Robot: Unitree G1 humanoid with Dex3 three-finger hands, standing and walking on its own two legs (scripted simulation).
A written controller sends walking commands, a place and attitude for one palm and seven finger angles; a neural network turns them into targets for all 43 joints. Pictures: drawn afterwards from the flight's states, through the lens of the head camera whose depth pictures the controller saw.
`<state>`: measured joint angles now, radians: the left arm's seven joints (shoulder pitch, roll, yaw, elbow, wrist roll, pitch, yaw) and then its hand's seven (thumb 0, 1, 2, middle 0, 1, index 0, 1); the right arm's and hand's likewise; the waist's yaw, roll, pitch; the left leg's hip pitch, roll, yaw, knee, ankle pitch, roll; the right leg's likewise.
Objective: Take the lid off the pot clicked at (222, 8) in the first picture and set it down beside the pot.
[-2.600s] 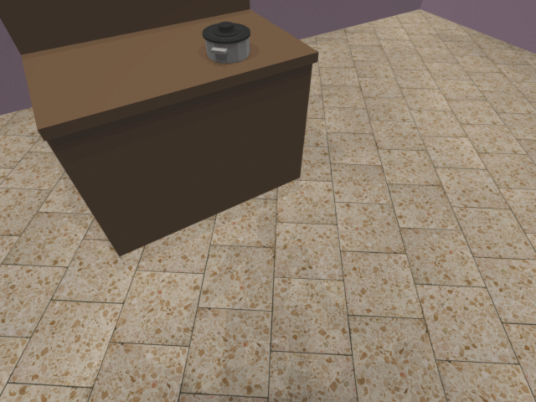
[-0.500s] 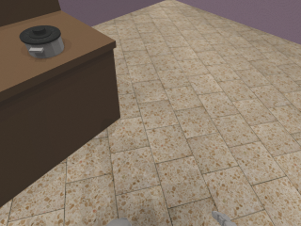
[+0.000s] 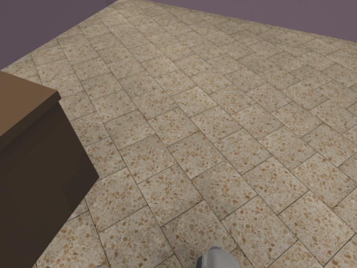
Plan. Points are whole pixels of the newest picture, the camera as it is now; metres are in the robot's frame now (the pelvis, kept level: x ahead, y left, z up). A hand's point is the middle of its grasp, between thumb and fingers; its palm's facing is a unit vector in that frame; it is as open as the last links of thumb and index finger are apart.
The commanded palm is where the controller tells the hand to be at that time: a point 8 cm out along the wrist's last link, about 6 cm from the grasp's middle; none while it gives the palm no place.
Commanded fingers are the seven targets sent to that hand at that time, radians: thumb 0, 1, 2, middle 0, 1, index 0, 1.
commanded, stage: walk to a spot facing it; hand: left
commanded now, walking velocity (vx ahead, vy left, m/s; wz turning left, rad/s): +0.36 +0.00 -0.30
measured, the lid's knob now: out of the picture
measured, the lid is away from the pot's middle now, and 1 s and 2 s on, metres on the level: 0.00 0.00 0.00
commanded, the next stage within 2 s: turn to face it in 0.34 s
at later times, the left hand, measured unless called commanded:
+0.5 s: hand (123, 242) +0.22 +0.15 -0.17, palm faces +0.03 -0.98 -0.20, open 7.3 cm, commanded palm none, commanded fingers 0.00 0.90 0.90 -0.20 -0.30 -0.20 -0.30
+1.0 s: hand (114, 176) +0.41 +0.21 -0.16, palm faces +0.24 -0.95 -0.22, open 7.4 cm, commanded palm none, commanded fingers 0.00 0.90 0.90 -0.20 -0.30 -0.20 -0.30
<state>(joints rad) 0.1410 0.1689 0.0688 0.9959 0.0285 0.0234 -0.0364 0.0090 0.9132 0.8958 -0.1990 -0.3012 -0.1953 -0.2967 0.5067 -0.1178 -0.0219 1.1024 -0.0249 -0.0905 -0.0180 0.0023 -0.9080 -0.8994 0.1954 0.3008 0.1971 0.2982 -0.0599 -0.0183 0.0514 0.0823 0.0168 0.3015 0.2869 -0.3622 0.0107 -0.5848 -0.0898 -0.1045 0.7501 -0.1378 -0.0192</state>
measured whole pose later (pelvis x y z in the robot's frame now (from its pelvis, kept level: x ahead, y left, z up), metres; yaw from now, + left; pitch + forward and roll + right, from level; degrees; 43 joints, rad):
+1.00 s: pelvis +0.34 -0.01 +0.00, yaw +11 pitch +1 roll -1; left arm 0.13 0.21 0.09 0.92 0.02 0.04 0.02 0.01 0.91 0.90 -0.20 -0.30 -0.20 -0.30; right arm 0.23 -0.18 -0.06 0.96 -0.02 0.01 0.00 0.00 -0.91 -0.90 0.20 0.30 0.20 0.30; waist -0.03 -0.02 0.05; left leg -0.31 -0.06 -0.03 0.45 -0.16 0.07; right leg -0.47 -0.07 0.01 0.93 -0.37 0.10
